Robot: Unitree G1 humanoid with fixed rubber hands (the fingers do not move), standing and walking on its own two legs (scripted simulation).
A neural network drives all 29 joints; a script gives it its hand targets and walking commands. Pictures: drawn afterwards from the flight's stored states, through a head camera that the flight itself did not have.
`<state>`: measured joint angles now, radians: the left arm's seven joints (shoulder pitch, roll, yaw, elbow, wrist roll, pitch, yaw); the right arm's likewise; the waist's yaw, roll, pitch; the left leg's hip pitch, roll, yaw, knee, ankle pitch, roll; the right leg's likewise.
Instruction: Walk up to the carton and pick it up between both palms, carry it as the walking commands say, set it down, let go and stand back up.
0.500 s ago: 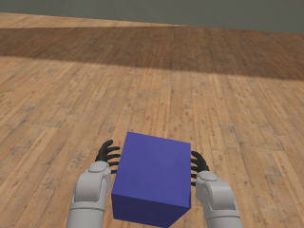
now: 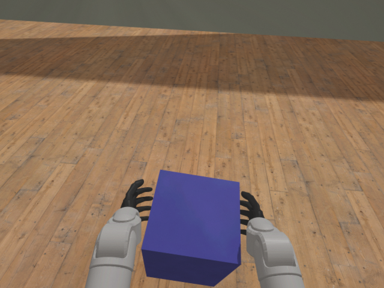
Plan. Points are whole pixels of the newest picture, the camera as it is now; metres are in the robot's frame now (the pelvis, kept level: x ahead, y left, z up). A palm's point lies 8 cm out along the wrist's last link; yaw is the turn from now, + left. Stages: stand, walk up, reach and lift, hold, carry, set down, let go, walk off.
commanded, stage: carry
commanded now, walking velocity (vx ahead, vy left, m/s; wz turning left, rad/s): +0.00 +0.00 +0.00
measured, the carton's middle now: (189, 233) +0.29 +0.01 -0.04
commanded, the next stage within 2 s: hold in 1.08 s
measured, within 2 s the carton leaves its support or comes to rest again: neither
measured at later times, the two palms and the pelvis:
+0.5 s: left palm (134, 213) +0.29 +0.12 +0.04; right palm (257, 223) +0.28 -0.14 +0.03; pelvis +0.00 -0.01 +0.00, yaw +0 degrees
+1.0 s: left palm (134, 211) +0.30 +0.12 +0.04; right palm (257, 221) +0.28 -0.14 +0.03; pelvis +0.01 -0.01 +0.00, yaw +0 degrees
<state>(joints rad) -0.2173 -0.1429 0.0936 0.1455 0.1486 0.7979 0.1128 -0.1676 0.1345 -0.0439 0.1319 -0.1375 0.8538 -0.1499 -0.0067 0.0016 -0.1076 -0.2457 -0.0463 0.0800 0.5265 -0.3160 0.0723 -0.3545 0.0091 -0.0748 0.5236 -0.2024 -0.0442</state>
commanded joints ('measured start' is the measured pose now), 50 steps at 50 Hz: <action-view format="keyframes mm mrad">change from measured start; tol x16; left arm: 1 -411 -885 -487 -137 -244 -33 -194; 42 -362 -878 -445 -5 -204 -44 -200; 50 -442 -902 -506 -176 -273 -53 -194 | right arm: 1 -566 848 474 -214 244 -107 224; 50 -599 854 491 -285 260 -136 218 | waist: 1 -4 -6 -270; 50 0 25 -329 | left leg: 1 44 163 -133 -87 223 -5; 39 93 167 -124 -51 368 -4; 45 53 146 -105 -84 178 2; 50 113 163 -118 -65 400 -12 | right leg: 1 163 -119 115 -48 174 -41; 50 184 -123 112 -12 304 -48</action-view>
